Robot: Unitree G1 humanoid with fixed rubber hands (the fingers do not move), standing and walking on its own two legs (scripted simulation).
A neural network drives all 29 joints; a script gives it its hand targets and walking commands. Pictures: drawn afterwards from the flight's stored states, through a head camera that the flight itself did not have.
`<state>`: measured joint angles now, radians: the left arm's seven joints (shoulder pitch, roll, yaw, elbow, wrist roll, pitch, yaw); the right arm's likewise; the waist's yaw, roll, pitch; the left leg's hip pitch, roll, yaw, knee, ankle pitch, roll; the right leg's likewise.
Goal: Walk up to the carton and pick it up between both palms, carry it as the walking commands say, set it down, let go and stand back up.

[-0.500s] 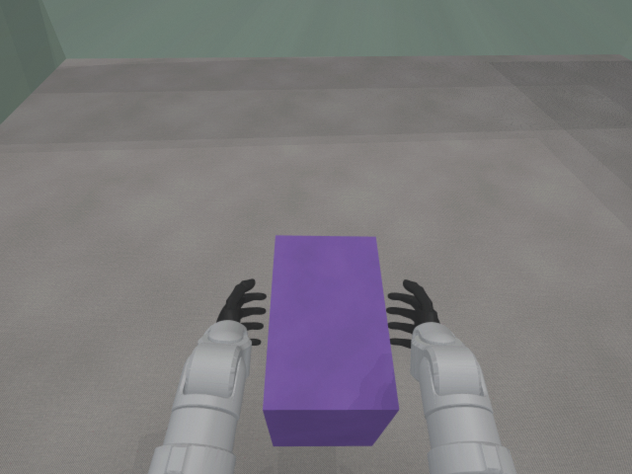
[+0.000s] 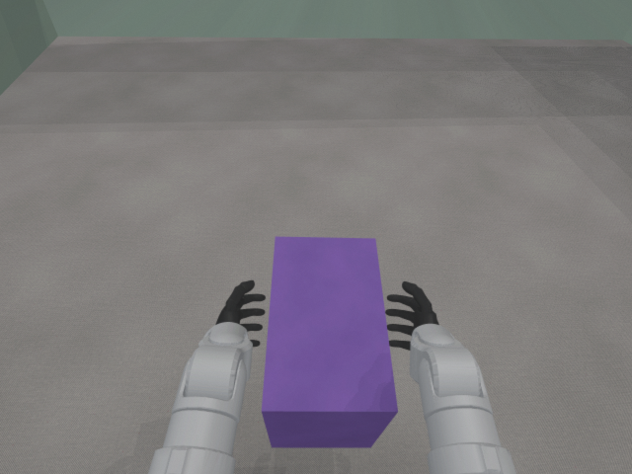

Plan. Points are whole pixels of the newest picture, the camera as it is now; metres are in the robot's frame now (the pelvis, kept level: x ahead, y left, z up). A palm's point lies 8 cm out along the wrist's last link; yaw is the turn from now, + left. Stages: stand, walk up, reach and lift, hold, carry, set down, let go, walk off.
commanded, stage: carry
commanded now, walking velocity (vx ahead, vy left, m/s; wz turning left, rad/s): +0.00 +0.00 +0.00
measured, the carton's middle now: (323, 343) +0.35 +0.00 -0.09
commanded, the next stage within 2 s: none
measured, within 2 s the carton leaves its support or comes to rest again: neither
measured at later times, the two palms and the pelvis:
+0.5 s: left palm (240, 323) +0.31 +0.11 +0.03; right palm (431, 327) +0.31 -0.14 +0.03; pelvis +0.01 -0.01 +0.00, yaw +1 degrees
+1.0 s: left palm (247, 310) +0.33 +0.11 +0.03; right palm (434, 313) +0.33 -0.15 +0.03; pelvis +0.03 -0.02 +0.00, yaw +0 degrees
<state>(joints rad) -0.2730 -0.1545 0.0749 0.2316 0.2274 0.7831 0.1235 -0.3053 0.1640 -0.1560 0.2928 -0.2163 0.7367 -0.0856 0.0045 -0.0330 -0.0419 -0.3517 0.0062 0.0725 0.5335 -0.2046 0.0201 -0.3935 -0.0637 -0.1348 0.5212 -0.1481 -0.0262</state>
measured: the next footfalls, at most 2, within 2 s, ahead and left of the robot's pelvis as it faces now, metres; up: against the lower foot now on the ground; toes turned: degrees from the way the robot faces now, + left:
none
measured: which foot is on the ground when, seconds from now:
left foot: down 0.00-1.00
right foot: down 0.00-1.00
